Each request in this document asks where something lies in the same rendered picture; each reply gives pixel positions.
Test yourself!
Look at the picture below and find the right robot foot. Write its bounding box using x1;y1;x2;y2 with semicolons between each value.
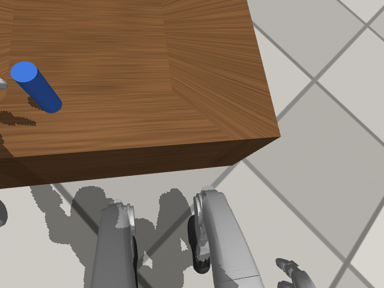
188;215;210;274

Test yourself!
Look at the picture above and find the can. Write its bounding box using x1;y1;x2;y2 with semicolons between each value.
10;61;62;113

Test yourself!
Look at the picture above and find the right robot hand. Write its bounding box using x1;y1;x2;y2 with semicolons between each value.
275;258;316;288

